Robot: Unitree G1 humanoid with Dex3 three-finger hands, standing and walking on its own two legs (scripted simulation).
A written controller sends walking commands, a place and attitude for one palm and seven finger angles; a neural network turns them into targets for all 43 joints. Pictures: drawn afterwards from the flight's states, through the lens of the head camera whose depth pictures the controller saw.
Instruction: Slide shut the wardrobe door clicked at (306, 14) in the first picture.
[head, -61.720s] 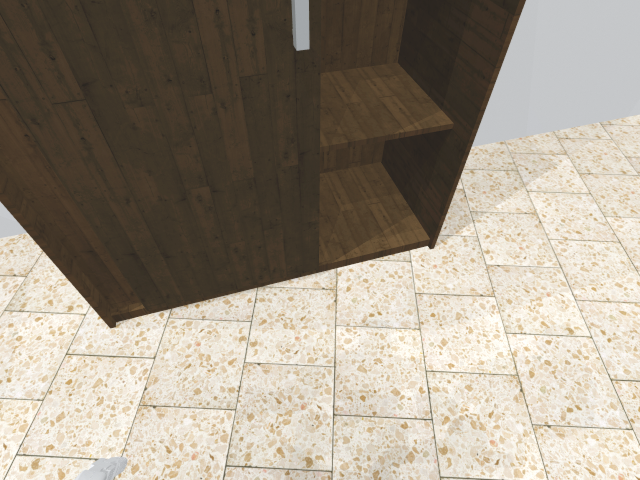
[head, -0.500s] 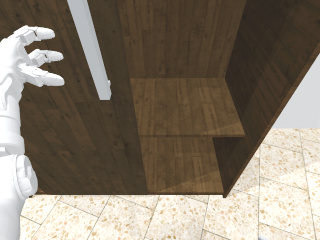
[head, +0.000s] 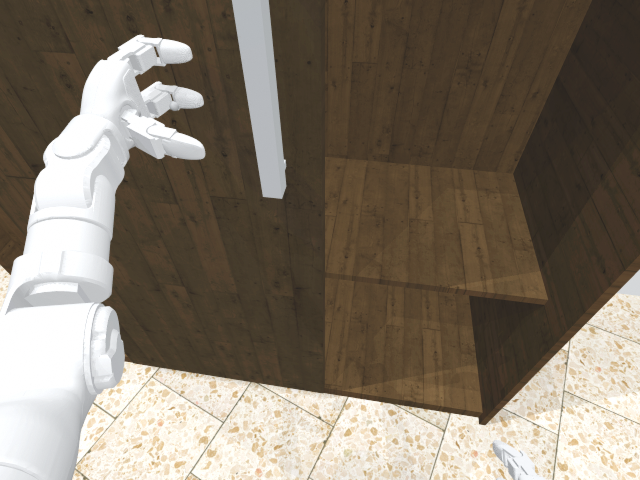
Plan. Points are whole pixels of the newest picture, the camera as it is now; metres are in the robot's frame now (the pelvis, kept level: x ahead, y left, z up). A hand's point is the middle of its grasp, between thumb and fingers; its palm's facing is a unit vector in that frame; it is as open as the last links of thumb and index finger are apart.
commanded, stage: move the hooked fingers beside the handle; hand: left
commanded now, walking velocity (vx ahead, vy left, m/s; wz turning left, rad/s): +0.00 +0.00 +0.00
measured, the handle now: (267, 83) +0.47 +0.10 +0.27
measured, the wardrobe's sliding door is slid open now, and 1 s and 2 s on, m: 0.47 0.47 0.47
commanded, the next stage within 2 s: feel for the door with the fingertips in 0.84 s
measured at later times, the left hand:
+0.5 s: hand (179, 108) +0.44 +0.19 +0.26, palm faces +0.01 -1.00 -0.05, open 13.9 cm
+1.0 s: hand (188, 114) +0.44 +0.18 +0.25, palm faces +0.01 -1.00 -0.06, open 14.0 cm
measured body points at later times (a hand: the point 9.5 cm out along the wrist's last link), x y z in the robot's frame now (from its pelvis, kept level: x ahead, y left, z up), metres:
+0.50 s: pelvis -0.01 -0.01 +0.00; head +0.00 -0.02 +0.45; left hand +0.43 +0.24 +0.26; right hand +0.09 -0.27 -0.12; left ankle -0.01 +0.09 -0.74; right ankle -0.03 -0.13 -0.74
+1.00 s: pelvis -0.02 -0.01 +0.00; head +0.00 -0.02 +0.45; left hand +0.43 +0.23 +0.26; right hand +0.09 -0.26 -0.12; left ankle -0.01 +0.09 -0.74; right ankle -0.03 -0.13 -0.74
